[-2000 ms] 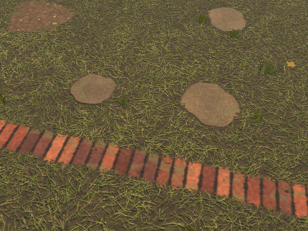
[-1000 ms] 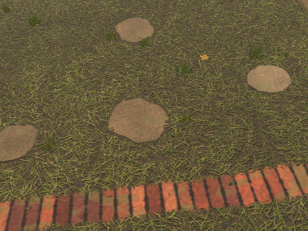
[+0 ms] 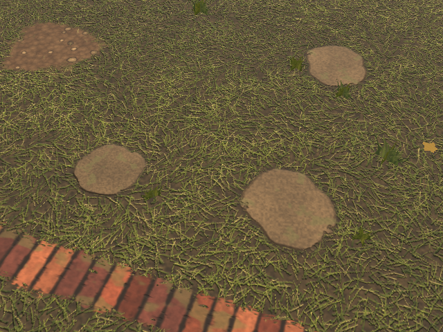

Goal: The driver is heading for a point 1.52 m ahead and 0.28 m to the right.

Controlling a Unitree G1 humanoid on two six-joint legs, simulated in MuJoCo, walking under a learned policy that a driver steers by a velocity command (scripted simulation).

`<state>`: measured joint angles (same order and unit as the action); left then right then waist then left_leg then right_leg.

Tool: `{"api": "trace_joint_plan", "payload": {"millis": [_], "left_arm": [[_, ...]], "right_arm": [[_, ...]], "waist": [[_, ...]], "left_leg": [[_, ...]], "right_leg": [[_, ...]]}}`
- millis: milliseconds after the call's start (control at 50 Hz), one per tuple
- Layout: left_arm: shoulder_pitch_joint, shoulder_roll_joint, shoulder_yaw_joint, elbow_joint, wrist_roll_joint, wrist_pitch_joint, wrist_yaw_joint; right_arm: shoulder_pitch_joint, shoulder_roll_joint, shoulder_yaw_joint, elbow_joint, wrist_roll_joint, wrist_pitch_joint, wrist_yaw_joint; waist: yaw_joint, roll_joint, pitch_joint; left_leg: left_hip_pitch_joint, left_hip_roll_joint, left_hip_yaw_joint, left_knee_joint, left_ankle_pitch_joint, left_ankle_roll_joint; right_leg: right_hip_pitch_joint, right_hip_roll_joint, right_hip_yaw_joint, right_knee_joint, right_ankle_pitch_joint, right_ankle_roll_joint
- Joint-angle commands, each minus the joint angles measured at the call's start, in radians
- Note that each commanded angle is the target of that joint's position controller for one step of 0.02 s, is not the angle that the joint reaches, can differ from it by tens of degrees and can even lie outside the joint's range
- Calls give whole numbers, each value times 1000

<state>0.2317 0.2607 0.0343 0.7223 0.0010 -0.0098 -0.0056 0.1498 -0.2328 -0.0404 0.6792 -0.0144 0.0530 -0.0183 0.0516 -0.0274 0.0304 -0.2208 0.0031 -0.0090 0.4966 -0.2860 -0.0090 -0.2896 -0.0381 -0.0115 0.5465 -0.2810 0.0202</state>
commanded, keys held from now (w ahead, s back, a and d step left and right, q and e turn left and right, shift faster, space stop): e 0.36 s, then w+e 0.24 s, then w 0.02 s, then w+q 0.38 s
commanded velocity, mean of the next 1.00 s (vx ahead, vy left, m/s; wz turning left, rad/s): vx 0.21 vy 0.00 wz -0.26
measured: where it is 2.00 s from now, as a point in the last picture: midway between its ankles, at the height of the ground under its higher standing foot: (267, 263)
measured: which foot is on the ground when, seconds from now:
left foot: down 0.00-0.24, up 0.26-0.78, down 0.80-1.00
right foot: up 0.00-0.22, down 0.24-0.80, up 0.82-1.00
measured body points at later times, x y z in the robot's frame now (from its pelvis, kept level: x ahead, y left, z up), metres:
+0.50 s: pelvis +0.00 -0.04 +0.01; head +0.02 -0.08 +0.46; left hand +0.20 +0.20 -0.06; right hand +0.09 -0.35 -0.10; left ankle +0.04 +0.13 -0.66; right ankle -0.01 -0.11 -0.74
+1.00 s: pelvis +0.16 -0.03 +0.01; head +0.19 -0.01 +0.46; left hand +0.40 +0.17 -0.08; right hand +0.12 -0.30 -0.10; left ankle +0.15 +0.07 -0.74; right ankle +0.14 -0.18 -0.67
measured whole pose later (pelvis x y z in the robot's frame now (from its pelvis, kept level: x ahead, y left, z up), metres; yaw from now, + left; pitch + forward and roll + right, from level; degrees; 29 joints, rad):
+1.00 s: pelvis +0.16 -0.03 +0.01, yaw -16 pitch +2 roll -1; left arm 0.21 0.31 0.05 0.63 0.01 -0.09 -0.01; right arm 0.39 -0.25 -0.04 0.79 0.02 -0.07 0.01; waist -0.05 -0.04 0.01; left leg -0.13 -0.06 -0.12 0.34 -0.23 0.06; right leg -0.52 -0.01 0.04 0.94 -0.29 0.01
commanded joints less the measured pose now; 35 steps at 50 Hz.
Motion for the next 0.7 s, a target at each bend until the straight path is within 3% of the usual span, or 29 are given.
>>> {"api": "trace_joint_plan", "payload": {"millis": [20,80,140,180,220,240,260,280,300,320,340,360,400,440,460,600,700], "left_arm": [[-75,144,44,-90,-5,-4,12],[-32,127,51,-106,-11,18,12],[-39,110,57,-128,-20,31,-4],[-2,108,61,-123,-21,39,-14],[48,116,71,-110,-17,41,-19],[56,176,90,-122,-9,38,-10],[61,315,118,-156,1,30,0],[123,262,96,-158,28,8,-10],[82,244,87,-158,30,-10,-11],[33,233,86,-162,11,-16,-5],[-8,221,82,-166,-5,-11,5],[-25,209,73,-171,-13,-6,14],[4,197,69,-167,-18,5,28],[30,191,67,-169,-20,3,35],[38,197,69,-167,-17,1,37],[66,227,81,-154,-18,-9,37],[78,204,65,-132,-14,-19,16]], "right_arm": [[-10,-195,-64,-58,-4,-24,-11],[-4,-185,-67,-54,10,-37,-23],[-21,-199,-74,-57,17,-41,-30],[-73,-214,-80,-62,28,-35,-30],[-84,-197,-79,-53,40,-25,-29],[-21,-163,-74,-38,30,-26,-24],[-62,-110,-52,-94,-8,-28,-29],[-131,-133,-57,-100,-1,-33,-32],[-114,-150,-62,-95,16,-34,-29],[-97,-166,-68,-71,15,-34,-31],[-94,-178,-73,-61,8,-37,-36],[-87,-179,-75,-51,8,-37,-37],[-47,-162,-71,-35,16,-43,-20],[-80,-158,-68,-40,24,-55,-7],[-104,-159,-68,-46,24,-64,-4],[-152,-151,-61,-41,28,-134,22],[-135,-147,-45,-27,36,-164,43]], "waist": [[-54,217,-51],[-53,245,-39],[-65,200,-43],[-39,179,-67],[-10,141,-79],[-29,-23,-86],[-31,-320,-67],[33,-212,-144],[3,-144,-132],[-19,-64,-112],[-32,-28,-104],[-43,-38,-113],[-48,-60,-149],[-24,-86,-103],[-16,-99,-72],[9,-114,-27],[25,-113,-20]], "left_leg": [[92,206,-158,-134,213,145],[83,284,-178,-111,367,192],[113,350,-190,-90,510,234],[86,328,-127,-50,535,203],[15,264,-28,53,412,130],[-84,178,71,231,183,47],[-377,-7,129,510,-314,-67],[-402,-28,-56,699,-458,-62],[-437,-9,-88,766,-397,-53],[-449,12,-89,761,-311,-47],[-464,26,-95,721,-228,-46],[-420,27,-95,703,-175,-52],[-387,10,-73,649,-74,-60],[-418,7,-68,520,-20,-60],[-426,3,-69,457,-12,-62],[-323,-21,-82,150,20,-57],[-196,3,-31,61,76,-11]], "right_leg": [[-112,19,-7,70,21,8],[-150,18,-5,207,-122,-8],[-206,-10,2,292,-277,-17],[-123,-3,-27,206,-166,-23],[19,43,-58,14,57,-53],[124,-14,87,-97,337,-97],[212,-282,534,-201,586,-292],[240,-341,605,-209,660,-399],[241,-318,524,-190,634,-382],[238,-261,445,-175,566,-325],[239,-229,408,-169,533,-280],[216,-199,373,-171,555,-258],[223,-146,357,-226,257,-250],[227,-131,405,-305,-104,-252],[222,-133,432,-331,-169,-254],[163,-116,487,-328,-198,-263],[107,-138,473,-310,-194,-252]]}}
Keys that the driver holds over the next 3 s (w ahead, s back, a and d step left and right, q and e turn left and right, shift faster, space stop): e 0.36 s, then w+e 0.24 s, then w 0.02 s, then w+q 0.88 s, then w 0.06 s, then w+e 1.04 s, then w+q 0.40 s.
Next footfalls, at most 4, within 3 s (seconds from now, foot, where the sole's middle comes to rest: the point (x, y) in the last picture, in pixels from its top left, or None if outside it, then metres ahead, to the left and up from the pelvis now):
0.24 right None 0.03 -0.11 -0.77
0.80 left None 0.19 0.06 -0.77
1.24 right None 0.41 -0.23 -0.77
1.72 left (224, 264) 0.70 0.04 -0.77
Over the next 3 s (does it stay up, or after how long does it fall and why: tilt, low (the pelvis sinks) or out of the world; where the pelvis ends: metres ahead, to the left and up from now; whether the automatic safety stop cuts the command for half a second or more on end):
stays up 1.24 -0.20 0.01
